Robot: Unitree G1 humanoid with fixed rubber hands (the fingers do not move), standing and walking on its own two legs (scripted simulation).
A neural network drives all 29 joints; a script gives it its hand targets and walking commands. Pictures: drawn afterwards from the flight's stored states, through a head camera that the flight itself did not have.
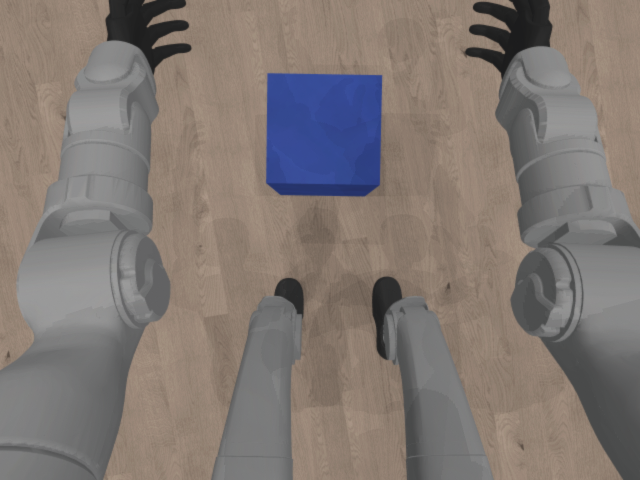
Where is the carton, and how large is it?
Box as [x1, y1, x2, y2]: [266, 73, 381, 195]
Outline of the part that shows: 267,73 266,182 280,194 365,195 379,184 381,75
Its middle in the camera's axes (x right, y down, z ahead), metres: +0.00 -0.21 +0.83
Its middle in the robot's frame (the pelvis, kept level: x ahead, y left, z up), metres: +0.54 +0.03 -0.53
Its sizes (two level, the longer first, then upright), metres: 0.210 0.200 0.250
